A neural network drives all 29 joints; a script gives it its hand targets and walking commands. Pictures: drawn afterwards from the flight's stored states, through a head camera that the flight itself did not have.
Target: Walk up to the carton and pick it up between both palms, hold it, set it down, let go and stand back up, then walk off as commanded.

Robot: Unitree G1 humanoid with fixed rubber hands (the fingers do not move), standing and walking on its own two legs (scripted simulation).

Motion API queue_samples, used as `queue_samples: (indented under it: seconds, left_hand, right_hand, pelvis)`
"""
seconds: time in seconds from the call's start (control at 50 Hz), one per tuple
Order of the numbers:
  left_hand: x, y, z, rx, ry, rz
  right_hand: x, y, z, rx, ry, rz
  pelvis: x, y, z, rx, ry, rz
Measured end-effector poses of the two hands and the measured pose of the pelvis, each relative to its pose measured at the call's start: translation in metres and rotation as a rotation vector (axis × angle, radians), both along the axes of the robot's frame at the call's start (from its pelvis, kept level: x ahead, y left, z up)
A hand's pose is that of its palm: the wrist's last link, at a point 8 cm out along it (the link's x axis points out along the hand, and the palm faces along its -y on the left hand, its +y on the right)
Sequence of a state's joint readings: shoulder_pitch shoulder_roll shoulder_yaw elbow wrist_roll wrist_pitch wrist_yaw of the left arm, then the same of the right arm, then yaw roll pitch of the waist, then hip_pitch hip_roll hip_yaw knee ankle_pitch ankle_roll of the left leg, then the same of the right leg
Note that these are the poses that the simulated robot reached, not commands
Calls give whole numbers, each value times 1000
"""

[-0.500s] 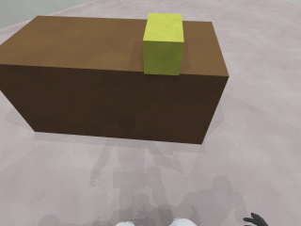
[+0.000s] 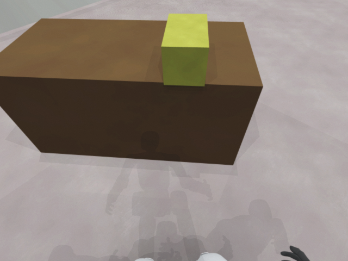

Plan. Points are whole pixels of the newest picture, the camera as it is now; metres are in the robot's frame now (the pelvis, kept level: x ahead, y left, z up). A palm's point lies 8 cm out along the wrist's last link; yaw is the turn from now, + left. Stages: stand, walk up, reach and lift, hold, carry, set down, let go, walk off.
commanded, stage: stand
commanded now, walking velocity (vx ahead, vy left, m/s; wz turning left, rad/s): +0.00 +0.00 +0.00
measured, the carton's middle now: (185, 48) +0.97 -0.07 -0.01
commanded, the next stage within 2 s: none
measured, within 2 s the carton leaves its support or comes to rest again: neither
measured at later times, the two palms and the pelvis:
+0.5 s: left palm out of the picture +0.07 +0.30 -0.11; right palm out of the picture +0.10 -0.29 -0.10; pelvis +0.00 +0.00 +0.00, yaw +0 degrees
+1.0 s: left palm out of the picture +0.07 +0.30 -0.11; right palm out of the picture +0.10 -0.28 -0.10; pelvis +0.00 +0.00 +0.00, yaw +0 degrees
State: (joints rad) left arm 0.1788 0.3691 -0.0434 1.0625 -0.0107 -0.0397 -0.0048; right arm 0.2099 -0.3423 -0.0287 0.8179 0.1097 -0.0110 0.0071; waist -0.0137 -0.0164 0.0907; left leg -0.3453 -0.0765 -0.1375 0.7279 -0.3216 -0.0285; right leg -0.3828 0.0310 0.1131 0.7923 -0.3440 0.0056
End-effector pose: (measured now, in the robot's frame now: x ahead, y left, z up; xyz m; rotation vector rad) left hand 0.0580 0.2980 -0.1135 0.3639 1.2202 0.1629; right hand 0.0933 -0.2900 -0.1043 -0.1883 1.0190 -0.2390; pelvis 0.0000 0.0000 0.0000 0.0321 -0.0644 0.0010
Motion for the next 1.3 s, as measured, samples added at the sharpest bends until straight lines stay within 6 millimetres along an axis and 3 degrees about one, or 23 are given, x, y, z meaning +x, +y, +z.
queue_samples:
  seconds: [1.3]
  left_hand:
    - [8,2,4,-9,-25,-7]
  right_hand:
    - [1,7,4,5,-5,-6]
  pelvis:
    - [0,4,3,-7,9,-1]
